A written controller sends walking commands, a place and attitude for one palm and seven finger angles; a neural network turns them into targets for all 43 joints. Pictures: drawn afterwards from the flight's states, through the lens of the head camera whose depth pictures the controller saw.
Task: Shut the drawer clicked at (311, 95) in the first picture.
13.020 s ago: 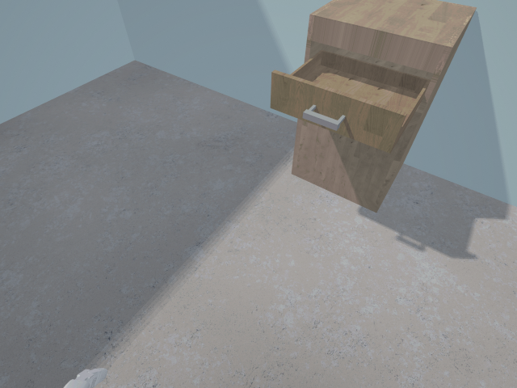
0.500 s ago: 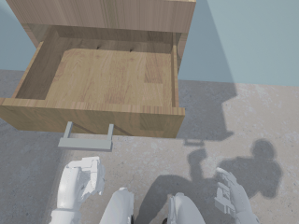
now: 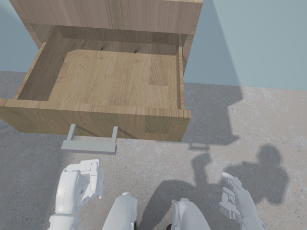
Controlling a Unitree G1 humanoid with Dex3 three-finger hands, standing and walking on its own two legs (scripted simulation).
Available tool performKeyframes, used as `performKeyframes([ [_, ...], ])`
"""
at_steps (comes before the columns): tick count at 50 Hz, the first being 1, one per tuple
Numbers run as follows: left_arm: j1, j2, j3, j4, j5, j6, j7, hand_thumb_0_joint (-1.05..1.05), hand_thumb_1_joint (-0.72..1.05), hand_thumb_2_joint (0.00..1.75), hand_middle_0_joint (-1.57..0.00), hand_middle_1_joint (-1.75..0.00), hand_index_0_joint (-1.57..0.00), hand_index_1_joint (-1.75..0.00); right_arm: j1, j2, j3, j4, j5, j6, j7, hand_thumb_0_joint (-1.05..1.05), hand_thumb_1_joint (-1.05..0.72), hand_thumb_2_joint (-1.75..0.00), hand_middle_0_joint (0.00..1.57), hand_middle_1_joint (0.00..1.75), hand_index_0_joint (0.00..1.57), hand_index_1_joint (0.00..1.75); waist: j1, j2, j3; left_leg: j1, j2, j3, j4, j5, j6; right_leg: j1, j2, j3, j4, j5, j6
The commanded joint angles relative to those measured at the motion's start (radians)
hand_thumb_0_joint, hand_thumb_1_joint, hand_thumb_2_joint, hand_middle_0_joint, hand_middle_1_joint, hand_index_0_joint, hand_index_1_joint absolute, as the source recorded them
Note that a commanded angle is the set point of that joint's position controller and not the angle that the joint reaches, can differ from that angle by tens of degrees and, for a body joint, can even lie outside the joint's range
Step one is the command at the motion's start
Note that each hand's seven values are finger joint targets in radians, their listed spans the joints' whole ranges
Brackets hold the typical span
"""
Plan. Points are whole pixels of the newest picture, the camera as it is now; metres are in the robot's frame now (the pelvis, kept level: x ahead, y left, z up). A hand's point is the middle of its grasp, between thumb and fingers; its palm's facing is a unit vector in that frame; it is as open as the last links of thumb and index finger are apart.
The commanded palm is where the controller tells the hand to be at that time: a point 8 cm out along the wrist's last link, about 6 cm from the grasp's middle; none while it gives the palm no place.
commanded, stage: push the drawer shut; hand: left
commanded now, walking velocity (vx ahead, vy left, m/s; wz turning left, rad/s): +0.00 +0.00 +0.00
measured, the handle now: (92, 138) +0.33 +0.17 +0.03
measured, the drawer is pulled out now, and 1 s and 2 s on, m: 0.28 0.20 0.06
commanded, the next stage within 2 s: none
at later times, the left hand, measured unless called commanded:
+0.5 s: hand (107, 163) +0.27 +0.13 +0.03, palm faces -0.03 -1.00 -0.03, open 3.1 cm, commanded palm +0.26 +0.18 +0.03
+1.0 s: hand (111, 139) +0.33 +0.13 +0.03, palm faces -0.04 -1.00 -0.03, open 3.1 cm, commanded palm +0.33 +0.18 +0.03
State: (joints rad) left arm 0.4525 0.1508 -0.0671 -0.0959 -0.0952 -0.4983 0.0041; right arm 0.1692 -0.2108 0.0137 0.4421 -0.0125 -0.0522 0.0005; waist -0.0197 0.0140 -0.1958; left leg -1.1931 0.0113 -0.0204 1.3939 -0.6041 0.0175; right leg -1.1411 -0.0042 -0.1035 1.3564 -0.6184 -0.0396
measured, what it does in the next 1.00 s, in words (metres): stands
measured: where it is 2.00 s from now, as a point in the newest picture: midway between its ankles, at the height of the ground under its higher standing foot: outside the picture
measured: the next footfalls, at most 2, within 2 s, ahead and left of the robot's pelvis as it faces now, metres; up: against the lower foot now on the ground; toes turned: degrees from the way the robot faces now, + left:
none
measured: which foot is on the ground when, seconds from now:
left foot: down 0.00-1.00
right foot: down 0.00-1.00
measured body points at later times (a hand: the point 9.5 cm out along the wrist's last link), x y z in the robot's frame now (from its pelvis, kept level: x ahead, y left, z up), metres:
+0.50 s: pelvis -0.01 +0.00 +0.00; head +0.11 +0.02 +0.44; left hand +0.26 +0.18 +0.03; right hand +0.18 -0.23 -0.09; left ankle +0.03 +0.11 -0.60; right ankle +0.02 -0.10 -0.60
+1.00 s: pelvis -0.01 +0.01 +0.01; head +0.10 +0.02 +0.44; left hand +0.33 +0.18 +0.03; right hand +0.15 -0.24 -0.10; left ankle +0.03 +0.11 -0.60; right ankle +0.02 -0.10 -0.60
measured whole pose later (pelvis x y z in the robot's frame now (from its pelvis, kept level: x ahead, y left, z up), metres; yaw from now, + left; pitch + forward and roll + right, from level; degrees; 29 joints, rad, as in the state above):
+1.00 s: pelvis -0.01 +0.01 +0.01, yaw +0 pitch +23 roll -3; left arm -0.12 0.18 0.01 0.35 -0.11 -0.46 0.00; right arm 0.18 -0.25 0.03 0.56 -0.01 -0.02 0.00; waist -0.05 0.02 -0.16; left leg -1.19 0.01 -0.01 1.34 -0.55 0.03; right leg -1.14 -0.01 -0.10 1.30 -0.57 -0.03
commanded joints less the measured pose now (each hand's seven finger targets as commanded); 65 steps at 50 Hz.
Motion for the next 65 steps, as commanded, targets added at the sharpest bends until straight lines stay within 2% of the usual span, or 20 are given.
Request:
performKeyframes([
  [1, -0.062, 0.026, -0.007, -0.196, -0.006, -0.072, -0.002, 0.0, 0.9, 0.9, -1.4, -1.6, -1.4, -1.6, -0.019, -0.127, -0.051, -0.135, 0.004, -0.055, -0.004, 0.0, -0.9, -0.9, 0.2, 0.3, 0.2, 0.3, -0.037, 0.022, -0.261, 0.222, -0.011, -0.04, -0.185, 0.244, 0.006, 0.165, 0.013, 0.064, -0.206, 0.223, 0.002],
  [5, -0.116, 0.034, -0.011, -0.156, 0.0, -0.042, -0.03, 0.0, 0.9, 0.9, -1.4, -1.6, -1.4, -1.6, -0.013, -0.14, -0.049, -0.132, 0.006, -0.052, -0.012, 0.0, -0.9, -0.9, 0.2, 0.3, 0.2, 0.3, -0.043, 0.003, -0.272, 0.211, -0.011, -0.042, -0.183, 0.237, 0.011, 0.176, 0.012, 0.068, -0.209, 0.22, 0.002],
  [10, -0.192, 0.073, 0.053, -0.145, -0.012, -0.006, -0.009, 0.0, 0.9, 0.9, -1.4, -1.6, -1.4, -1.6, -0.012, -0.143, -0.049, -0.132, 0.008, -0.043, -0.017, 0.0, -0.9, -0.9, 0.2, 0.3, 0.2, 0.3, -0.024, 0.015, -0.308, 0.233, -0.013, -0.037, -0.196, 0.246, 0.01, 0.197, 0.012, 0.068, -0.215, 0.225, 0.004],
  [12, -0.234, 0.076, 0.069, -0.139, -0.016, -0.007, 0.009, 0.0, 0.9, 0.9, -1.4, -1.6, -1.4, -1.6, -0.011, -0.14, -0.047, -0.124, 0.006, -0.042, -0.016, 0.0, -0.9, -0.9, 0.2, 0.3, 0.2, 0.3, -0.021, 0.021, -0.31, 0.237, -0.013, -0.035, -0.2, 0.256, 0.009, 0.205, 0.011, 0.068, -0.217, 0.233, 0.003],
  [16, -0.306, 0.06, 0.056, -0.119, -0.021, -0.024, 0.031, 0.0, 0.9, 0.9, -1.4, -1.6, -1.4, -1.6, -0.006, -0.141, -0.046, -0.098, 0.003, -0.046, -0.012, 0.0, -0.9, -0.9, 0.2, 0.3, 0.2, 0.3, -0.038, 0.031, -0.31, 0.249, -0.011, -0.039, -0.196, 0.262, 0.008, 0.184, 0.011, 0.064, -0.219, 0.236, 0.005],
  [18, -0.336, 0.068, 0.066, -0.088, -0.02, -0.031, 0.029, 0.0, 0.9, 0.9, -1.4, -1.6, -1.4, -1.6, -0.006, -0.146, -0.047, -0.086, 0.003, -0.047, -0.014, 0.0, -0.9, -0.9, 0.2, 0.3, 0.2, 0.3, -0.039, 0.008, -0.313, 0.242, -0.011, -0.038, -0.195, 0.26, 0.009, 0.194, 0.012, 0.067, -0.221, 0.239, 0.005],
  [21, -0.389, 0.073, 0.06, -0.065, -0.017, -0.037, 0.019, 0.0, 0.9, 0.9, -1.4, -1.6, -1.4, -1.6, -0.006, -0.151, -0.048, -0.075, 0.003, -0.047, -0.012, 0.0, -0.9, -0.9, 0.2, 0.3, 0.2, 0.3, -0.042, 0.036, -0.317, 0.258, -0.011, -0.041, -0.201, 0.264, 0.007, 0.182, 0.011, 0.065, -0.221, 0.237, 0.003],
  [29, -0.541, 0.09, 0.08, 0.025, -0.026, -0.02, 0.008, 0.0, 0.9, 0.9, -1.4, -1.6, -1.4, -1.6, -0.008, -0.163, -0.046, -0.048, 0.006, -0.035, -0.016, 0.0, -0.9, -0.9, 0.2, 0.3, 0.2, 0.3, -0.054, 0.02, -0.32, 0.251, -0.01, -0.04, -0.21, 0.232, 0.013, 0.19, 0.01, 0.072, -0.24, 0.207, 0.007],
  [35, -0.635, 0.091, 0.1, 0.082, -0.034, -0.018, 0.004, 0.0, 0.9, 0.9, -1.4, -1.6, -1.4, -1.6, -0.006, -0.166, -0.047, -0.036, 0.006, -0.026, -0.014, 0.0, -0.9, -0.9, 0.2, 0.3, 0.2, 0.3, -0.044, 0.039, -0.342, 0.281, -0.012, -0.04, -0.228, 0.235, 0.009, 0.194, 0.01, 0.069, -0.242, 0.207, 0.006],
  [39, -0.695, 0.118, 0.132, 0.138, -0.036, -0.017, 0.009, 0.0, 0.9, 0.9, -1.4, -1.6, -1.4, -1.6, 0.001, -0.171, -0.048, -0.023, 0.009, -0.02, -0.016, 0.0, -0.9, -0.9, 0.2, 0.3, 0.2, 0.3, -0.05, 0.008, -0.334, 0.26, -0.01, -0.039, -0.227, 0.227, 0.01, 0.207, 0.011, 0.075, -0.249, 0.203, 0.008],
  [40, -0.706, 0.091, 0.11, 0.153, -0.036, -0.015, 0.006, 0.0, 0.9, 0.9, -1.4, -1.6, -1.4, -1.6, -0.003, -0.168, -0.047, -0.024, 0.008, -0.018, -0.014, 0.0, -0.9, -0.9, 0.2, 0.3, 0.2, 0.3, -0.053, 0.015, -0.333, 0.263, -0.012, -0.034, -0.229, 0.222, 0.012, 0.207, 0.01, 0.077, -0.255, 0.202, 0.01],
  [42, -0.753, 0.092, 0.112, 0.168, -0.035, -0.019, 0.007, 0.0, 0.9, 0.9, -1.4, -1.6, -1.4, -1.6, 0.001, -0.17, -0.048, -0.017, 0.008, -0.015, -0.014, 0.0, -0.9, -0.9, 0.2, 0.3, 0.2, 0.3, -0.055, 0.026, -0.332, 0.267, -0.012, -0.034, -0.231, 0.22, 0.01, 0.199, 0.008, 0.076, -0.253, 0.201, 0.009],
  [43, -0.779, 0.099, 0.116, 0.171, -0.037, -0.022, 0.009, 0.0, 0.9, 0.9, -1.4, -1.6, -1.4, -1.6, 0.005, -0.171, -0.048, -0.012, 0.008, -0.014, -0.013, 0.0, -0.9, -0.9, 0.2, 0.3, 0.2, 0.3, -0.06, 0.022, -0.334, 0.272, -0.011, -0.036, -0.23, 0.22, 0.01, 0.198, 0.008, 0.076, -0.255, 0.203, 0.01],
  [44, -0.781, 0.128, 0.146, 0.184, -0.033, -0.023, 0.014, 0.0, 0.9, 0.9, -1.4, -1.6, -1.4, -1.6, 0.007, -0.174, -0.049, -0.011, 0.008, -0.012, -0.015, 0.0, -0.9, -0.9, 0.2, 0.3, 0.2, 0.3, -0.05, 0.028, -0.342, 0.269, -0.011, -0.035, -0.23, 0.228, 0.009, 0.202, 0.01, 0.076, -0.249, 0.206, 0.007],
  [50, -0.883, 0.13, 0.157, 0.26, -0.029, -0.027, 0.017, 0.0, 0.9, 0.9, -1.4, -1.6, -1.4, -1.6, 0.022, -0.178, -0.049, 0.008, 0.007, 0.001, -0.015, 0.0, -0.9, -0.9, 0.2, 0.3, 0.2, 0.3, -0.064, 0.02, -0.361, 0.279, -0.01, -0.035, -0.231, 0.243, 0.009, 0.202, 0.01, 0.077, -0.247, 0.227, 0.01],
  [53, -0.903, 0.13, 0.162, 0.265, -0.034, -0.03, 0.014, 0.0, 0.9, 0.9, -1.4, -1.6, -1.4, -1.6, 0.028, -0.178, -0.052, 0.011, 0.006, 0.003, -0.013, 0.0, -0.9, -0.9, 0.2, 0.3, 0.2, 0.3, -0.056, 0.043, -0.394, 0.3, -0.009, -0.032, -0.232, 0.272, 0.004, 0.214, 0.008, 0.078, -0.243, 0.256, 0.01],
  [54, -0.907, 0.134, 0.166, 0.301, -0.034, -0.024, 0.014, 0.0, 0.9, 0.9, -1.4, -1.6, -1.4, -1.6, 0.036, -0.182, -0.051, 0.019, 0.007, 0.006, -0.013, 0.0, -0.9, -0.9, 0.2, 0.3, 0.2, 0.3, -0.066, 0.032, -0.377, 0.301, -0.007, -0.038, -0.232, 0.277, 0.005, 0.197, 0.012, 0.072, -0.241, 0.258, 0.009],
  [59, -0.971, 0.155, 0.196, 0.348, -0.034, -0.03, 0.019, 0.0, 0.9, 0.9, -1.4, -1.6, -1.4, -1.6, 0.05, -0.186, -0.054, 0.026, 0.006, 0.016, -0.013, 0.0, -0.9, -0.9, 0.2, 0.3, 0.2, 0.3, -0.067, 0.029, -0.385, 0.297, -0.006, -0.04, -0.238, 0.275, 0.004, 0.198, 0.014, 0.072, -0.24, 0.254, 0.011],
  [62, -1.04, 0.144, 0.188, 0.375, -0.03, -0.038, 0.02, 0.0, 0.9, 0.9, -1.4, -1.6, -1.4, -1.6, 0.061, -0.184, -0.055, 0.04, 0.004, 0.021, -0.013, 0.0, -0.9, -0.9, 0.2, 0.3, 0.2, 0.3, -0.082, 0.036, -0.392, 0.313, -0.005, -0.04, -0.235, 0.28, 0.003, 0.182, 0.014, 0.072, -0.241, 0.26, 0.013],
  [65, -1.091, 0.179, 0.222, 0.432, -0.026, -0.043, 0.02, 0.0, 0.9, 0.9, -1.4, -1.6, -1.4, -1.6, 0.073, -0.187, -0.052, 0.048, 0.004, 0.027, -0.015, 0.0, -0.9, -0.9, 0.2, 0.3, 0.2, 0.3, -0.088, 0.021, -0.382, 0.288, -0.006, -0.038, -0.234, 0.273, 0.004, 0.187, 0.015, 0.075, -0.24, 0.26, 0.014],
])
